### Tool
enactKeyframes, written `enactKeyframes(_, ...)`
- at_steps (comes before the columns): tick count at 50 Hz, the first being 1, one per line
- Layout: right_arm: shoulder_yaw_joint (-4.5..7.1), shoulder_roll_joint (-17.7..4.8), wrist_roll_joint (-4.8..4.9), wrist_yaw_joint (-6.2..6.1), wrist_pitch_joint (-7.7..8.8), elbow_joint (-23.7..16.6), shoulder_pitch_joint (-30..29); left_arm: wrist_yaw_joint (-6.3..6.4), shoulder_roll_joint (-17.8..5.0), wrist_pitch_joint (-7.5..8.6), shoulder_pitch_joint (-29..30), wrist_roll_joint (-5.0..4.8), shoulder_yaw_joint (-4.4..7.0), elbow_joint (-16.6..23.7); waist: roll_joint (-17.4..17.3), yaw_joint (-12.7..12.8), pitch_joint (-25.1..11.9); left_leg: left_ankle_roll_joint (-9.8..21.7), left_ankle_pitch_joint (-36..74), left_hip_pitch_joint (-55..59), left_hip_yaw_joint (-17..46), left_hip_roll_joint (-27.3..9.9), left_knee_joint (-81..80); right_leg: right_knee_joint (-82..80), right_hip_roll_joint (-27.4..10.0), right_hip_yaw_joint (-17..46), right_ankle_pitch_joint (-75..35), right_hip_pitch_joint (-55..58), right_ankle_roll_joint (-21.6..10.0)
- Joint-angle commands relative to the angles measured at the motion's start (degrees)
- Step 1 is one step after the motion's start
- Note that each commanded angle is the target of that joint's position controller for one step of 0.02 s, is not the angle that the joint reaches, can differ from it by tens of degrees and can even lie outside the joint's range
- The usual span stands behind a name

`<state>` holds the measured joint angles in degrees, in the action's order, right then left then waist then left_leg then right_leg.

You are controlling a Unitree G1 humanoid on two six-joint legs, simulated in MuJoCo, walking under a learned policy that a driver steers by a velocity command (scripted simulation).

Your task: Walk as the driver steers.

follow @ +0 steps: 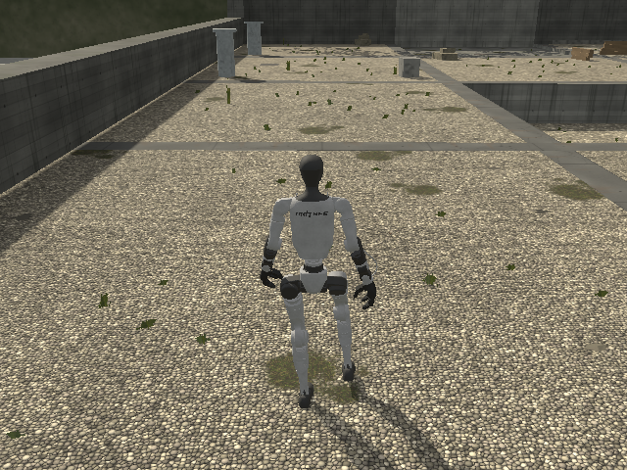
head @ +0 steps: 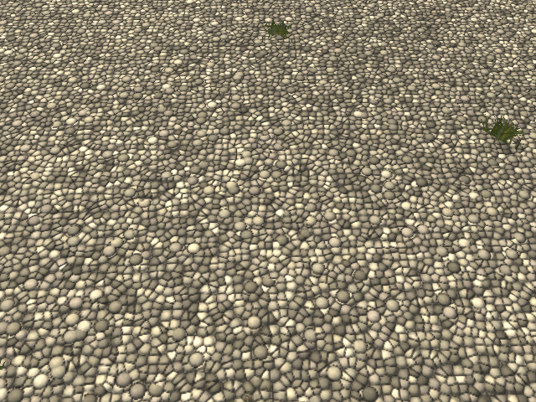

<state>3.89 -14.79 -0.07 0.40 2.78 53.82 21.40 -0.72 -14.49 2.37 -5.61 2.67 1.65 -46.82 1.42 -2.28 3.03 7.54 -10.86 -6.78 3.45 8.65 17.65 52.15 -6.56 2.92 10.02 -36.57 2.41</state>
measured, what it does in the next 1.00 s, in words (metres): walks ahead: right foot, then left foot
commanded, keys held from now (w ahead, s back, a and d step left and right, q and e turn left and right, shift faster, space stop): w+q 0.14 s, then w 0.30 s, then no key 0.56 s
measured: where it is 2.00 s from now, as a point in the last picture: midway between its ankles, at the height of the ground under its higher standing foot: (252, 379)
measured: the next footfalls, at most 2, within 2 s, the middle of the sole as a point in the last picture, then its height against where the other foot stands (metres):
right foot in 0.24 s outside the picture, level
left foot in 0.70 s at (224, 397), level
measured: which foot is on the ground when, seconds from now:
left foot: down 0.00-0.26, up 0.28-0.68, down 0.70-1.00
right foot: up 0.00-0.22, down 0.24-0.72, up 0.74-1.00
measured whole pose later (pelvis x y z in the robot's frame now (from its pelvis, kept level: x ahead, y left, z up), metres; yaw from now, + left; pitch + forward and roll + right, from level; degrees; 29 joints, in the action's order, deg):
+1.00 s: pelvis +0.39 +0.01 -0.01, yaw +10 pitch -1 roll +0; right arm -0.2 -10.4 -0.8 -1.4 1.1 55.7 12.2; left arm 1.8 -11.3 -1.9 -13.9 1.2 0.9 -58.6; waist 1.4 0.3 2.2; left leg 4.6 -6.6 -16.2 -3.6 3.4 23.9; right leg 34.2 -1.2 0.6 19.7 -14.4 -0.4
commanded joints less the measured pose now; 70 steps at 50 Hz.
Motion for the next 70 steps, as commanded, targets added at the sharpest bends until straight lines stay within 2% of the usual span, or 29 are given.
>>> enactKeyframes(1,1.88,-8.4,0.05,-0.22,0.59,-3.0,2.8,-0.32,-3.5,0.02,4.5,-0.34,0.49,4.7,-4.3,-0.7,-0.7,5.8,18.0,-0.5,12.9,-13.7,-5.4,-6.6,2.4,-2.8,-7.3,-0.2,0.8)
enactKeyframes(7,2.10,-9.2,-1.04,-1.06,0.14,-3.2,6.7,-0.54,-4.6,0.96,12.5,-1.09,-0.04,8.9,-5.7,-3.3,-0.4,4.8,24.4,7.2,17.1,-15.4,-0.1,-16.6,5.3,-2.0,-6.9,0.5,-0.6)
enactKeyframes(9,2.21,-9.8,-1.13,-1.53,0.31,-3.8,4.4,-0.46,-5.6,1.54,8.3,-1.17,0.23,8.1,-6.5,-0.8,-1.1,2.9,27.1,6.0,17.1,-16.1,2.0,-21.4,6.2,-2.1,-4.9,8.6,-2.3)
enactKeyframes(11,2.11,-10.1,-0.89,-1.09,0.94,-3.9,2.8,0.43,-7.8,2.47,-3.6,-0.99,1.39,4.5,-4.5,4.6,-6.2,0.6,36.4,3.5,14.3,-13.3,13.9,-26.3,8.3,-3.5,-3.6,25.2,-5.1)
enactKeyframes(12,1.57,-8.4,-0.43,-0.62,1.52,-4.3,3.0,1.21,-10.4,3.19,-11.7,-0.09,2.23,3.1,-1.2,8.0,-12.1,-0.6,28.6,-2.3,11.6,-10.2,26.0,-27.3,1.6,2.9,0.2,37.6,-7.6)
enactKeyframes(13,0.36,-3.2,1.20,-0.41,1.82,-5.9,7.3,1.86,-15.2,3.00,-17.6,1.11,3.31,3.1,8.4,7.6,-19.7,-2.7,2.0,-16.1,5.5,-3.6,43.1,-29.6,-13.2,24.7,8.6,51.7,-12.5)
enactKeyframes(14,0.72,-5.4,0.43,-0.52,1.44,-5.3,11.5,1.33,-16.0,1.91,-16.5,-0.06,4.02,1.6,14.8,4.8,-20.3,-2.8,-19.9,-24.9,3.5,-0.8,51.3,-36.4,-18.4,42.6,11.2,51.1,-17.4)
enactKeyframes(15,0.89,-7.1,-1.06,-0.79,0.78,-4.1,8.4,0.92,-10.3,1.57,-11.5,-0.93,3.04,2.8,5.0,3.3,-10.7,-2.5,-14.9,-28.0,4.7,-5.0,54.8,-36.8,-16.2,36.6,16.7,43.1,-17.0)
enactKeyframes(16,0.61,-6.5,-1.62,-0.25,0.81,-4.9,3.0,0.58,-6.3,1.76,-8.2,-1.28,2.15,3.1,-0.3,3.7,-4.9,-2.8,-10.7,-27.7,4.3,-6.7,52.7,-38.0,-12.6,27.7,13.5,36.0,-15.8)
enactKeyframes(17,0.46,-5.5,-1.59,0.13,0.75,-5.7,0.6,0.57,-5.0,1.97,-6.8,-0.91,1.71,2.8,0.2,2.7,-2.6,-2.9,-8.7,-26.7,3.8,-8.2,49.7,-39.3,-9.7,21.4,7.7,32.1,-14.1)
enactKeyframes(20,0.09,-4.4,-2.55,1.06,-0.39,-6.0,0.3,0.38,-5.3,3.43,-10.4,-1.43,1.60,-0.3,4.1,1.3,-2.8,-4.2,-7.8,-23.7,2.4,-9.0,45.8,-40.4,-6.5,12.9,-8.6,28.8,-13.9)
enactKeyframes(23,-0.39,-3.7,-2.52,1.45,-0.73,-7.6,-4.7,0.19,-5.7,4.19,-12.6,-2.01,1.79,-2.2,3.4,1.2,-1.4,-5.6,-4.2,-27.7,0.1,-10.4,40.7,-42.4,-6.0,8.1,-16.8,29.7,-14.7)
enactKeyframes(27,-2.32,-0.4,-1.79,1.49,-0.27,-9.3,-12.1,0.07,-5.3,3.60,-14.1,-2.07,1.30,-4.3,4.3,2.3,-1.7,-7.1,3.7,-20.4,-5.8,-9.9,25.2,-39.6,-2.0,-1.6,-39.1,27.1,-12.3)
enactKeyframes(31,-2.55,-1.6,-1.33,0.49,0.01,-8.7,-13.9,0.44,-6.2,2.70,-17.0,-2.21,1.31,-6.7,5.3,3.4,-3.5,-5.8,7.3,-14.9,-6.1,-8.2,17.4,-34.8,-3.0,-1.0,-40.6,31.1,-10.5)
enactKeyframes(34,-2.01,-3.1,-2.27,-0.56,1.10,-5.4,-7.3,1.07,-5.9,2.03,-16.2,-2.72,1.16,-7.6,2.0,0.0,-4.8,-3.4,13.3,-4.3,-5.1,-7.7,5.9,-24.7,-1.5,-0.4,-34.5,31.4,-8.0)
enactKeyframes(35,-1.38,-6.1,-2.96,-0.99,1.90,-4.2,-3.3,1.26,-4.7,2.19,-18.1,-2.69,0.74,-7.3,-2.1,-0.6,-8.3,-2.3,31.1,4.8,0.1,-14.2,6.7,-17.8,0.9,-1.9,-23.1,27.0,-6.2)
enactKeyframes(36,-0.66,-9.4,-3.13,-1.14,1.73,-3.9,0.7,1.57,-0.1,1.95,-24.9,-3.60,-0.49,-7.2,-11.9,0.9,-16.1,5.0,57.6,17.9,12.8,-29.2,11.6,-4.8,5.6,-4.8,9.1,18.1,-4.6)
enactKeyframes(37,-1.05,-7.0,-0.29,-0.95,0.79,-3.6,0.9,2.12,-1.7,0.14,-26.6,-3.99,0.04,-9.5,-12.6,-0.4,-21.4,11.3,56.8,15.8,18.7,-32.6,9.1,3.2,8.9,-2.8,27.0,17.7,-4.3)
enactKeyframes(38,-1.55,-5.4,0.60,-0.82,0.33,-4.2,-2.7,2.15,-4.0,-0.97,-23.0,-2.72,0.75,-9.1,-8.6,0.6,-15.6,11.0,45.6,9.8,16.5,-30.0,5.4,6.0,7.9,-1.1,28.0,15.4,-4.0)
enactKeyframes(39,-2.10,-3.9,0.16,-1.14,0.02,-4.5,-6.6,1.96,-3.3,-1.51,-19.2,-1.61,0.83,-8.6,-7.3,1.5,-10.0,9.2,36.0,4.4,14.3,-27.5,2.3,6.2,7.1,-0.8,25.4,14.0,-3.8)
enactKeyframes(41,-2.88,-2.0,-0.48,-2.05,-0.30,-4.4,-11.3,1.74,-1.3,-2.61,-17.5,-1.12,0.51,-8.9,-7.3,4.4,-4.8,5.4,28.2,-5.7,8.2,-23.0,-2.1,0.3,4.8,-0.5,19.0,18.5,-2.8)
enactKeyframes(46,-2.84,-2.5,-1.06,-2.01,-0.30,-1.7,-10.6,2.51,0.4,-4.37,-17.2,-1.54,-0.05,-11.7,-7.5,4.5,-6.4,3.7,13.1,-8.8,5.2,-19.7,-3.5,-11.4,5.9,-2.8,13.7,25.1,-2.1)
enactKeyframes(49,-2.49,-3.3,-0.66,-1.98,-1.42,-0.5,-11.2,2.75,0.7,-4.65,-16.3,-1.45,-0.27,-12.9,-7.4,4.8,-4.5,1.9,-6.6,-12.8,6.2,-18.4,-4.8,-20.2,6.3,-4.0,7.0,29.2,-2.9)
enactKeyframes(51,-2.46,-2.7,-0.26,-1.93,-2.15,0.4,-10.2,2.80,0.1,-4.15,-15.9,-0.78,-0.49,-13.4,-4.7,4.7,-1.5,-1.9,-17.1,-17.5,7.0,-17.2,-5.6,-28.4,4.3,-1.3,2.1,32.6,-4.1)
enactKeyframes(52,-2.40,-2.2,-0.24,-1.81,-2.34,0.7,-9.3,2.90,-1.2,-3.56,-15.9,-0.36,-0.53,-13.1,-2.9,3.9,-0.2,-3.7,-16.8,-17.9,6.5,-15.9,-4.1,-32.0,0.7,2.9,4.7,31.8,-4.9)
enactKeyframes(53,-2.28,-1.2,0.32,-1.68,-2.77,1.1,-7.9,2.80,-2.6,-3.17,-13.6,-1.36,-0.34,-13.5,3.1,1.6,3.3,-4.6,-11.4,-13.8,2.5,-12.0,-3.3,-33.8,0.0,5.2,11.3,22.1,-5.9)
enactKeyframes(54,-2.38,-1.0,-0.02,-1.60,-2.81,2.2,-7.3,2.65,-0.9,-2.56,-12.3,-1.67,-0.77,-13.5,4.3,1.3,3.3,-4.6,-5.0,-6.8,1.5,-11.6,-0.4,-36.6,-0.4,6.0,13.8,17.3,-5.6)
enactKeyframes(58,-2.29,-1.1,-0.66,-1.63,-2.15,5.0,-4.8,2.97,-0.5,-1.40,-12.1,-2.22,-0.86,-14.3,1.6,0.9,0.2,-4.0,0.9,-2.0,2.2,-12.8,0.8,-36.4,1.0,3.8,7.0,20.1,-4.6)
enactKeyframes(70,-3.01,0.8,-0.43,-2.37,-2.22,9.4,-3.1,3.17,1.3,-1.64,-15.4,-2.10,-1.30,-16.8,-1.4,1.9,0.8,-4.5,1.7,-3.5,2.1,-13.1,0.1,-34.9,1.5,2.5,3.1,23.2,-5.4)
Over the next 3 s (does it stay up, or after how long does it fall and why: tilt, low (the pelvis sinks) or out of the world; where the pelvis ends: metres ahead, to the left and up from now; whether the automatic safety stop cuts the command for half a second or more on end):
stays up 0.61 0.07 0.00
